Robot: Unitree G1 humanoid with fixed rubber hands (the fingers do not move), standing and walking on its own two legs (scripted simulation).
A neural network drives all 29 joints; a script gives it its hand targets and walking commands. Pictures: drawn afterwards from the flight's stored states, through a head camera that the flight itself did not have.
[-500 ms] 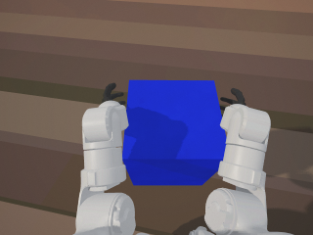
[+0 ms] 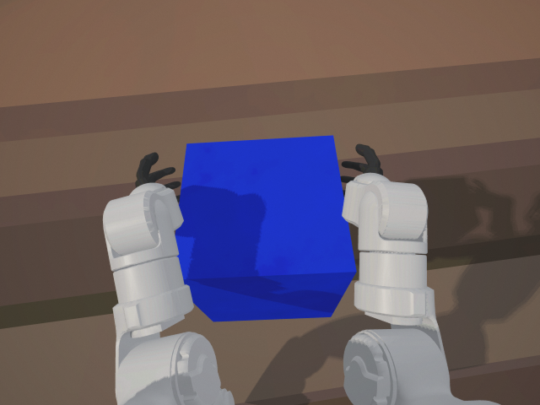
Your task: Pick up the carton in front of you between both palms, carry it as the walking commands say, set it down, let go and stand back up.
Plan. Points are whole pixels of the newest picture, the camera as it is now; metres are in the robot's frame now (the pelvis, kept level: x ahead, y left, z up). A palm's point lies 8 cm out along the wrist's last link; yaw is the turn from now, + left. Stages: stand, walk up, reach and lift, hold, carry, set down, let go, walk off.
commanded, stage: carry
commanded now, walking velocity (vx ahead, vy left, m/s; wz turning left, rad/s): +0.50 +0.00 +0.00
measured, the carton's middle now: (266, 239) +0.38 -0.04 +0.05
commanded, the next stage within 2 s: none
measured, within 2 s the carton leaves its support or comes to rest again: neither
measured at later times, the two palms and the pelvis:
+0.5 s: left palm (123, 26) +0.63 +0.13 +0.29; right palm (305, 6) +0.64 -0.15 +0.30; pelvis +0.28 -0.03 +0.11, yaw +1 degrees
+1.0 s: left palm out of the picture +0.90 +0.13 +0.44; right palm out of the picture +0.91 -0.16 +0.42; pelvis +0.55 -0.01 +0.24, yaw -1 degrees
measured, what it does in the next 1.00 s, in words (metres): climbs: right foot 0.14 m higher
